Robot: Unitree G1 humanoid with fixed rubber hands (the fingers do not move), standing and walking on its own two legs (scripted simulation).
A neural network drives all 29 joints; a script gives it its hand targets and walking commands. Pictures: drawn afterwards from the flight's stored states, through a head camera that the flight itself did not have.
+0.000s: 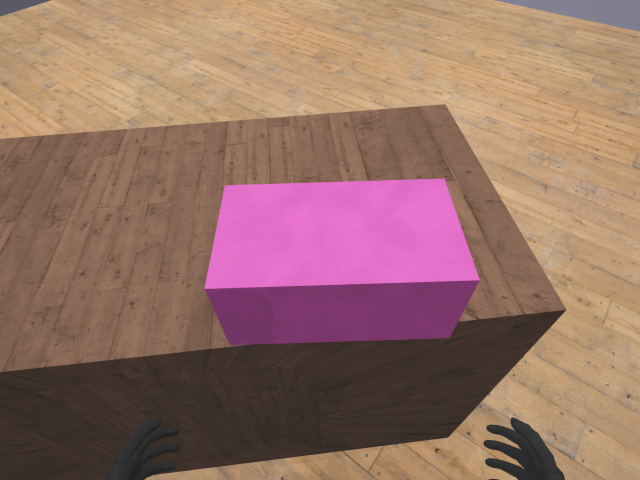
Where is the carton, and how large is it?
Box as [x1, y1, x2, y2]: [205, 179, 479, 344]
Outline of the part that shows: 444,179 225,185 205,283 205,290 229,343 249,344 449,337 479,279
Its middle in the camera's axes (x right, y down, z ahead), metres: +0.02 +0.03 +0.54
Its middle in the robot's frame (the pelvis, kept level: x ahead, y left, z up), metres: +0.39 +0.01 +0.04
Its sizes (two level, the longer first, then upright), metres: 0.307 0.171 0.144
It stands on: a pedestal, 0.74 m high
